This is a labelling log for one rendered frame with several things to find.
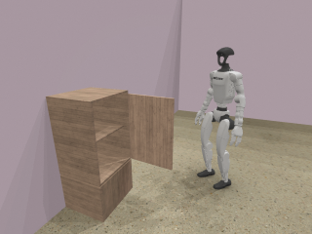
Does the robot left forearm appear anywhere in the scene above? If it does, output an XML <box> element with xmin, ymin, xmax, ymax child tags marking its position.
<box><xmin>234</xmin><ymin>95</ymin><xmax>246</xmax><ymax>127</ymax></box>

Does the robot left hand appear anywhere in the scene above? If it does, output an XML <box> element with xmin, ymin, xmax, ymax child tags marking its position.
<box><xmin>229</xmin><ymin>126</ymin><xmax>243</xmax><ymax>147</ymax></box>

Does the right robot foot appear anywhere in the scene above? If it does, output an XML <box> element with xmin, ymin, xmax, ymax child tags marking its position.
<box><xmin>197</xmin><ymin>169</ymin><xmax>215</xmax><ymax>177</ymax></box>

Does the robot right forearm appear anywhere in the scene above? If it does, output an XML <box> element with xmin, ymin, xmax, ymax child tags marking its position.
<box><xmin>201</xmin><ymin>93</ymin><xmax>213</xmax><ymax>112</ymax></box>

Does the cupboard door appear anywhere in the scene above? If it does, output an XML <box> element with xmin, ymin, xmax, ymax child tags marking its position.
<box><xmin>128</xmin><ymin>94</ymin><xmax>175</xmax><ymax>170</ymax></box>

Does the robot right upper arm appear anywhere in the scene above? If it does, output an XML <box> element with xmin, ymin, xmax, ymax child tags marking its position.
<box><xmin>208</xmin><ymin>70</ymin><xmax>217</xmax><ymax>96</ymax></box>

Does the robot right shin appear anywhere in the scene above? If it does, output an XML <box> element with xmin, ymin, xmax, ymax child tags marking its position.
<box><xmin>201</xmin><ymin>145</ymin><xmax>213</xmax><ymax>172</ymax></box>

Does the robot left upper arm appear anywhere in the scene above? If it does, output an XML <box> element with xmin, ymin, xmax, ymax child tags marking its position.
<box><xmin>229</xmin><ymin>71</ymin><xmax>245</xmax><ymax>103</ymax></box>

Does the robot right hand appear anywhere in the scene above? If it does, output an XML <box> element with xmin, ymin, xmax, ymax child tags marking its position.
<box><xmin>195</xmin><ymin>110</ymin><xmax>205</xmax><ymax>125</ymax></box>

